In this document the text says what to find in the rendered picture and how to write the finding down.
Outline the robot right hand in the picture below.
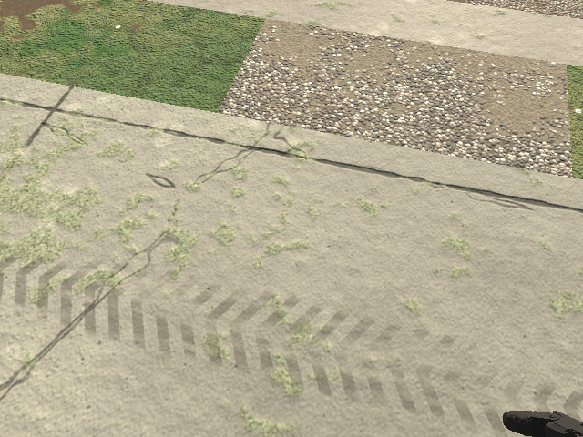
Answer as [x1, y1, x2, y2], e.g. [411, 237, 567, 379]
[503, 411, 583, 437]

